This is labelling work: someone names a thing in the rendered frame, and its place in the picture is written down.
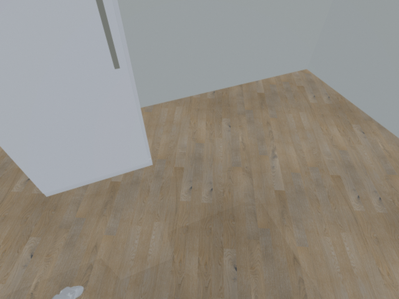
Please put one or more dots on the handle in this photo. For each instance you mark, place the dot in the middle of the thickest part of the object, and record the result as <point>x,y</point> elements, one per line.
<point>108,35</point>

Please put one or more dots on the robot left hand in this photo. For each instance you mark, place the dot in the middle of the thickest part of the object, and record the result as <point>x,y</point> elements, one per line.
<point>70,293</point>

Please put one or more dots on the fridge door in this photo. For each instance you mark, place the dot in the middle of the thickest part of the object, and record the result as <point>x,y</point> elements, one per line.
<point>66,114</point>

